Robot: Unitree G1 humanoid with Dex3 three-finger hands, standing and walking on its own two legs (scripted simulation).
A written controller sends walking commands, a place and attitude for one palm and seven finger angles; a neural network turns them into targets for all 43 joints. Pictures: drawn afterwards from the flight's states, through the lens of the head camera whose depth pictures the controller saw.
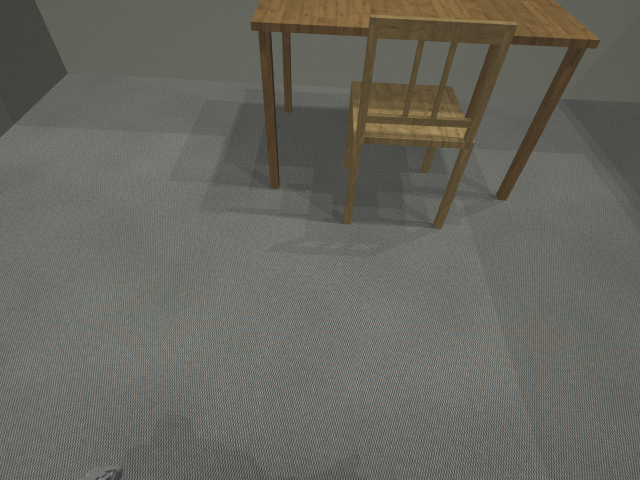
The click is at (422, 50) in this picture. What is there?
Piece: chair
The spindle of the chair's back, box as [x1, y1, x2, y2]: [403, 41, 424, 116]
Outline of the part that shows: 424,41 418,41 403,116 407,116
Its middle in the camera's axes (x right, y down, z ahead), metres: +0.30 -0.51 +1.26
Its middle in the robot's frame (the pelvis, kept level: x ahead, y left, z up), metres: +1.29 -0.24 -0.10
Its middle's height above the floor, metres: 0.67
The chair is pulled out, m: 0.00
